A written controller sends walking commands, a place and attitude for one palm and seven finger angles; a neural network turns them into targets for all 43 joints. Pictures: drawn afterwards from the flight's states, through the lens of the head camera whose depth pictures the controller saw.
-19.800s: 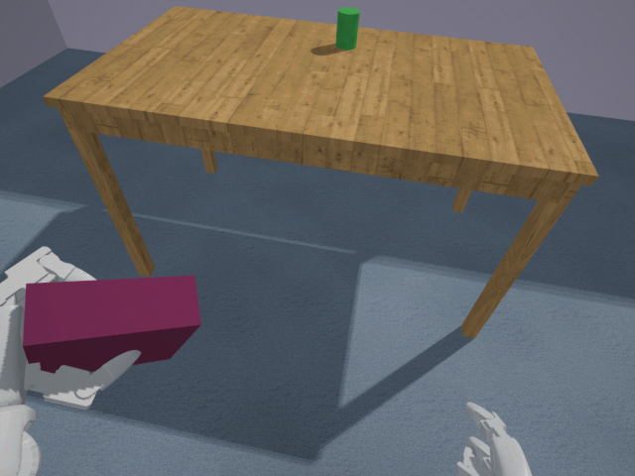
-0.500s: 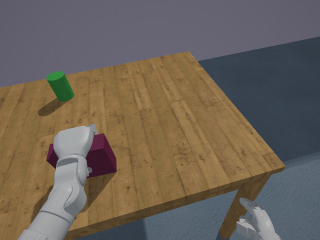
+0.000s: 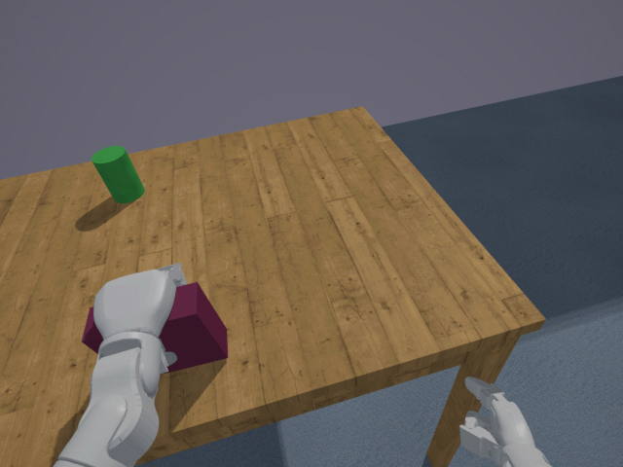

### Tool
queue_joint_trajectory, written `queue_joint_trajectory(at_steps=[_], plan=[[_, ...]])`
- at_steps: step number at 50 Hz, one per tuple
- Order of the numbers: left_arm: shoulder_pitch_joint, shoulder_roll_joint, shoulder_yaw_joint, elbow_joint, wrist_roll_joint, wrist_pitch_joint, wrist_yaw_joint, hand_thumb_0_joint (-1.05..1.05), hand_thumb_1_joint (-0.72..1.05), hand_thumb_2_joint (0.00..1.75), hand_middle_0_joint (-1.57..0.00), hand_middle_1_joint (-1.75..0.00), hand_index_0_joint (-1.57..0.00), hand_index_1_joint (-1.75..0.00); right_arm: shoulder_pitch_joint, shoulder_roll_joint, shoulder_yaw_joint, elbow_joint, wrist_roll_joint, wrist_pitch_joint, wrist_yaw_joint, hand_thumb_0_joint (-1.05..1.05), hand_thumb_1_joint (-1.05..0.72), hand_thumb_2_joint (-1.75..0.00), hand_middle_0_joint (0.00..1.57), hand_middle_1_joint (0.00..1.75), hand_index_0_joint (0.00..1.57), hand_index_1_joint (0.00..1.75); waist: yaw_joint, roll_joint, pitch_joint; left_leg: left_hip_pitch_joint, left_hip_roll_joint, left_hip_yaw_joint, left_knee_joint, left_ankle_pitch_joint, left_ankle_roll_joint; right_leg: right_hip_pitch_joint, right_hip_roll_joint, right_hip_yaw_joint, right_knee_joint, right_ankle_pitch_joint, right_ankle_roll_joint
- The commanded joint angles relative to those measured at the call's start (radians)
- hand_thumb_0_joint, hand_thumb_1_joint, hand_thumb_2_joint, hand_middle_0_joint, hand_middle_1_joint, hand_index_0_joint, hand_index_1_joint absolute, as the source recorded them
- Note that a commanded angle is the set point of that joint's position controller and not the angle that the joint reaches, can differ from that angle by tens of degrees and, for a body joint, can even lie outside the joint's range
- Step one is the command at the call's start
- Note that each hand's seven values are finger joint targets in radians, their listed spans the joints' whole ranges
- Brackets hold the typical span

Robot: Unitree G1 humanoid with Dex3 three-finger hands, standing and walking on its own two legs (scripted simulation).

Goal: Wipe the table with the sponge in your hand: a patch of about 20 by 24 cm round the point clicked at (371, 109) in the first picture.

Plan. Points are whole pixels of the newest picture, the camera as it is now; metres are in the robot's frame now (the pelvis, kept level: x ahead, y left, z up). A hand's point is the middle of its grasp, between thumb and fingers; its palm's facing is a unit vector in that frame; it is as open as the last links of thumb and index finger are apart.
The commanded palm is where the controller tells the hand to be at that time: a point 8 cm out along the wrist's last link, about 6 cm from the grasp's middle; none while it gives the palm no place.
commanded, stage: slide across to the third lane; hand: left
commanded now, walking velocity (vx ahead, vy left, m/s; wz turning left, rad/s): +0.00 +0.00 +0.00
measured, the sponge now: (170, 341) +0.26 +0.24 +0.03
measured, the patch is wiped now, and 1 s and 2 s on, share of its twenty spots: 0.65 0.80 0.95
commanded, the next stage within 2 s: wipe forward along the third lane in 0.74 s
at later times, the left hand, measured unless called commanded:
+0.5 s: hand (192, 319) +0.27 +0.20 +0.07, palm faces +0.03 -0.06 -1.00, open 9.5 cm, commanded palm +0.24 +0.17 +0.12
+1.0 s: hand (217, 309) +0.29 +0.17 +0.07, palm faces +0.02 -0.07 -1.00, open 9.5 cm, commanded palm +0.27 +0.16 +0.11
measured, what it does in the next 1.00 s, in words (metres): stands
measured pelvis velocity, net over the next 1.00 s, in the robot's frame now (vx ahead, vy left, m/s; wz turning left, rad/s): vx -0.02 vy -0.02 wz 0.02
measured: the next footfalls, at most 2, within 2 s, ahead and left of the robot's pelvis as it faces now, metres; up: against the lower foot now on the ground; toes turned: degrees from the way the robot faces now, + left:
none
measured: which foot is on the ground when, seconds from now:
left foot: down 0.00-1.00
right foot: down 0.00-1.00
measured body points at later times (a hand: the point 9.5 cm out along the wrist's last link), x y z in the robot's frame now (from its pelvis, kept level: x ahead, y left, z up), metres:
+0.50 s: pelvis -0.01 -0.01 +0.00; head -0.04 -0.06 +0.45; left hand +0.27 +0.20 +0.13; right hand +0.22 -0.21 -0.09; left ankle +0.02 +0.13 -0.74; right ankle -0.03 -0.11 -0.74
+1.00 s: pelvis -0.02 -0.02 +0.00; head -0.05 -0.07 +0.44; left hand +0.29 +0.17 +0.13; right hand +0.22 -0.22 -0.09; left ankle +0.02 +0.13 -0.74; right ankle -0.03 -0.11 -0.74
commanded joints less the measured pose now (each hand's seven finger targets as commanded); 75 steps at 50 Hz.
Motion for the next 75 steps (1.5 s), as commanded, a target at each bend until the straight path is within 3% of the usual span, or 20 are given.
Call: queue_joint_trajectory(at_steps=[1,5,11,18,30,31,38,43,45,46,49,50,51,55,56,60,62,65,67,75], plan=[[-0.019,0.026,0.016,-0.115,-0.049,0.009,-0.029,0.0,0.1,1.3,-1.2,-1.6,-1.2,-1.6,-0.235,-0.083,-0.036,-0.19,-0.004,-0.06,0.004,0.0,-0.9,-0.9,0.2,0.3,0.2,0.3,0.023,-0.159,-0.1,0.102,-0.049,-0.041,-0.028,0.197,0.053,-0.023,0.033,0.034,-0.084,0.307,-0.033],[-0.125,0.049,0.014,-0.137,-0.041,0.016,-0.025,0.0,0.1,1.3,-1.2,-1.6,-1.2,-1.6,-0.251,-0.085,-0.038,-0.179,-0.004,-0.062,0.0,0.0,-0.9,-0.9,0.2,0.3,0.2,0.3,0.015,-0.15,-0.09,0.115,-0.043,-0.056,-0.039,0.175,0.052,-0.046,0.036,0.053,-0.095,0.262,-0.04],[-0.27,-0.056,-0.112,-0.17,-0.045,-0.014,-0.029,0.0,0.1,1.3,-1.2,-1.6,-1.2,-1.6,-0.257,-0.062,-0.032,-0.187,0.001,-0.092,-0.001,0.0,-0.9,-0.9,0.2,0.3,0.2,0.3,0.004,-0.121,-0.13,0.152,-0.04,-0.065,-0.043,0.157,0.06,-0.061,0.038,0.012,-0.082,0.202,-0.042],[-0.342,-0.109,-0.152,-0.063,-0.044,-0.03,-0.009,0.0,0.1,1.3,-1.2,-1.6,-1.2,-1.6,-0.26,-0.062,-0.036,-0.151,0.003,-0.105,0.001,0.0,-0.9,-0.9,0.2,0.3,0.2,0.3,0.004,-0.165,-0.108,0.149,-0.037,-0.064,-0.055,0.128,0.054,-0.078,0.037,0.011,-0.096,0.18,-0.043],[-0.467,-0.069,-0.12,0.026,-0.03,0.024,0.025,0.0,0.1,1.3,-1.2,-1.6,-1.2,-1.6,-0.298,-0.065,-0.036,-0.122,0.005,-0.083,0.014,0.0,-0.9,-0.9,0.2,0.3,0.2,0.3,0.006,-0.183,-0.108,0.141,-0.043,-0.041,-0.06,0.104,0.048,-0.067,0.028,0.041,-0.122,0.148,-0.041],[-0.489,-0.129,-0.174,0.033,-0.034,0.028,0.021,0.0,0.1,1.3,-1.2,-1.6,-1.2,-1.6,-0.299,-0.057,-0.031,-0.129,0.008,-0.085,0.013,0.0,-0.9,-0.9,0.2,0.3,0.2,0.3,0.001,-0.173,-0.108,0.142,-0.047,-0.033,-0.055,0.103,0.053,-0.074,0.027,0.024,-0.121,0.15,-0.038],[-0.526,-0.172,-0.221,0.094,-0.032,0.015,0.012,0.0,0.1,1.3,-1.2,-1.6,-1.2,-1.6,-0.286,-0.055,-0.036,-0.119,0.008,-0.08,0.021,0.0,-0.9,-0.9,0.2,0.3,0.2,0.3,-0.005,-0.179,-0.124,0.141,-0.048,-0.037,-0.04,0.108,0.052,-0.086,0.024,0.027,-0.11,0.169,-0.04],[-0.541,-0.136,-0.171,0.123,-0.03,0.017,0.027,0.0,0.1,1.3,-1.2,-1.6,-1.2,-1.6,-0.286,-0.059,-0.035,-0.114,0.006,-0.072,0.02,0.0,-0.9,-0.9,0.2,0.3,0.2,0.3,0.003,-0.195,-0.13,0.13,-0.048,-0.028,-0.037,0.112,0.05,-0.075,0.021,0.034,-0.111,0.185,-0.039],[-0.564,-0.064,-0.102,0.178,-0.02,0.03,0.036,0.0,0.1,1.3,-1.2,-1.6,-1.2,-1.6,-0.278,-0.07,-0.036,-0.097,0.004,-0.059,0.011,0.0,-0.9,-0.9,0.2,0.3,0.2,0.3,0.002,-0.207,-0.103,0.113,-0.044,-0.03,-0.052,0.084,0.044,-0.086,0.024,0.045,-0.123,0.142,-0.04],[-0.615,-0.126,-0.156,0.173,-0.023,0.032,0.035,0.0,0.1,1.3,-1.2,-1.6,-1.2,-1.6,-0.283,-0.061,-0.03,-0.106,0.009,-0.061,0.007,0.0,-0.9,-0.9,0.2,0.3,0.2,0.3,-0.009,-0.207,-0.113,0.111,-0.048,-0.02,-0.048,0.076,0.048,-0.091,0.02,0.031,-0.121,0.136,-0.034],[-0.615,-0.101,-0.13,0.236,-0.008,0.035,0.039,0.0,0.1,1.3,-1.2,-1.6,-1.2,-1.6,-0.269,-0.065,-0.033,-0.092,0.005,-0.058,0.0,0.0,-0.9,-0.9,0.2,0.3,0.2,0.3,-0.003,-0.196,-0.123,0.105,-0.052,-0.019,-0.039,0.09,0.047,-0.091,0.018,0.039,-0.113,0.168,-0.037],[-0.598,-0.027,-0.065,0.265,0.003,0.042,0.041,0.0,0.1,1.3,-1.2,-1.6,-1.2,-1.6,-0.259,-0.077,-0.037,-0.083,0.0,-0.052,-0.005,0.0,-0.9,-0.9,0.2,0.3,0.2,0.3,0.002,-0.207,-0.117,0.099,-0.048,-0.024,-0.044,0.08,0.044,-0.092,0.02,0.053,-0.122,0.141,-0.04],[-0.645,-0.106,-0.136,0.26,0.004,0.044,0.036,0.0,0.1,1.3,-1.2,-1.6,-1.2,-1.6,-0.264,-0.067,-0.029,-0.097,0.006,-0.05,-0.008,0.0,-0.9,-0.9,0.2,0.3,0.2,0.3,-0.012,-0.199,-0.124,0.094,-0.051,-0.015,-0.042,0.074,0.047,-0.098,0.017,0.038,-0.116,0.139,-0.036],[-0.671,-0.002,-0.046,0.362,0.021,0.048,0.034,0.0,0.1,1.3,-1.2,-1.6,-1.2,-1.6,-0.236,-0.085,-0.034,-0.074,0.0,-0.037,-0.026,0.0,-0.9,-0.9,0.2,0.3,0.2,0.3,-0.011,-0.204,-0.108,0.071,-0.05,-0.021,-0.043,0.047,0.043,-0.114,0.018,0.059,-0.122,0.108,-0.039],[-0.708,-0.068,-0.103,0.369,0.017,0.048,0.03,0.0,0.1,1.3,-1.2,-1.6,-1.2,-1.6,-0.234,-0.075,-0.027,-0.086,0.006,-0.037,-0.029,0.0,-0.9,-0.9,0.2,0.3,0.2,0.3,-0.021,-0.196,-0.113,0.064,-0.052,-0.012,-0.04,0.045,0.046,-0.118,0.015,0.038,-0.113,0.113,-0.035],[-0.684,0.0,-0.029,0.437,0.022,0.043,0.034,0.0,0.1,1.3,-1.2,-1.6,-1.2,-1.6,-0.209,-0.088,-0.036,-0.081,0.0,-0.027,-0.037,0.0,-0.9,-0.9,0.2,0.3,0.2,0.3,-0.007,-0.202,-0.143,0.049,-0.053,-0.02,-0.034,0.051,0.043,-0.109,0.017,0.056,-0.109,0.125,-0.04],[-0.705,-0.052,-0.076,0.45,0.015,0.038,0.032,0.0,0.1,1.3,-1.2,-1.6,-1.2,-1.6,-0.2,-0.081,-0.033,-0.094,0.004,-0.027,-0.04,0.0,-0.9,-0.9,0.2,0.3,0.2,0.3,-0.024,-0.214,-0.135,0.035,-0.054,-0.009,-0.022,0.051,0.046,-0.116,0.013,0.046,-0.108,0.136,-0.03],[-0.726,0.03,-0.003,0.498,0.026,0.038,0.035,0.0,0.1,1.3,-1.2,-1.6,-1.2,-1.6,-0.18,-0.095,-0.035,-0.083,0.001,-0.018,-0.049,0.0,-0.9,-0.9,0.2,0.3,0.2,0.3,-0.017,-0.195,-0.125,0.016,-0.052,-0.021,-0.032,0.035,0.043,-0.124,0.017,0.056,-0.11,0.111,-0.036],[-0.763,-0.008,-0.042,0.512,0.023,0.028,0.034,0.0,0.1,1.3,-1.2,-1.6,-1.2,-1.6,-0.168,-0.088,-0.035,-0.09,0.005,-0.02,-0.053,0.0,-0.9,-0.9,0.2,0.3,0.2,0.3,-0.031,-0.203,-0.119,0.011,-0.053,-0.012,-0.024,0.026,0.047,-0.135,0.014,0.046,-0.112,0.101,-0.029],[-0.82,0.066,0.023,0.599,0.028,0.004,0.044,0.0,0.1,1.3,-1.2,-1.6,-1.2,-1.6,-0.127,-0.1,-0.043,-0.076,0.005,-0.014,-0.064,0.0,-0.9,-0.9,0.2,0.3,0.2,0.3,-0.036,-0.2,-0.136,-0.007,-0.049,-0.017,-0.031,0.022,0.047,-0.139,0.017,0.051,-0.118,0.087,-0.03]])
